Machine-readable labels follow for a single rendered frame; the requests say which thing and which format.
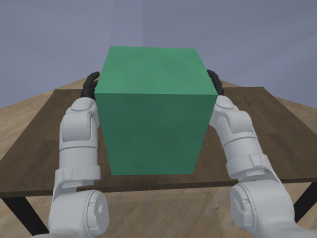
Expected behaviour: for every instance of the right robot upper arm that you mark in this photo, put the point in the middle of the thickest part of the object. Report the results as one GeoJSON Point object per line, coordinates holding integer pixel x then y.
{"type": "Point", "coordinates": [264, 209]}

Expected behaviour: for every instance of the carton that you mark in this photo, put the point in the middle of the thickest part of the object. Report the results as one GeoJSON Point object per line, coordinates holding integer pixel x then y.
{"type": "Point", "coordinates": [154, 106]}

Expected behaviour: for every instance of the robot left hand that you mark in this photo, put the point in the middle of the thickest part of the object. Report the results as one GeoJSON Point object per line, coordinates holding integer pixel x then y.
{"type": "Point", "coordinates": [89, 86]}

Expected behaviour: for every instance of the right robot forearm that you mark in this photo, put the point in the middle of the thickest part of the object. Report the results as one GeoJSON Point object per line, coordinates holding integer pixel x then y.
{"type": "Point", "coordinates": [245, 159]}

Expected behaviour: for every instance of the robot right hand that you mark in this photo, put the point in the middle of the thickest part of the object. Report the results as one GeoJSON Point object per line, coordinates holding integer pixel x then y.
{"type": "Point", "coordinates": [216, 82]}

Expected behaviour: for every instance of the left robot upper arm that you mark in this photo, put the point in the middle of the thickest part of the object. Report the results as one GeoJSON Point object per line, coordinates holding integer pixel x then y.
{"type": "Point", "coordinates": [82, 214]}

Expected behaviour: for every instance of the table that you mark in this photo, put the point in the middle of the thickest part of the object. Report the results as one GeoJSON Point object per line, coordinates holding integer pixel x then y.
{"type": "Point", "coordinates": [28, 168]}

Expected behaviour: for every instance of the left robot forearm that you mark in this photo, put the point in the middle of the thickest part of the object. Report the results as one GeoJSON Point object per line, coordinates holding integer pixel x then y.
{"type": "Point", "coordinates": [78, 144]}

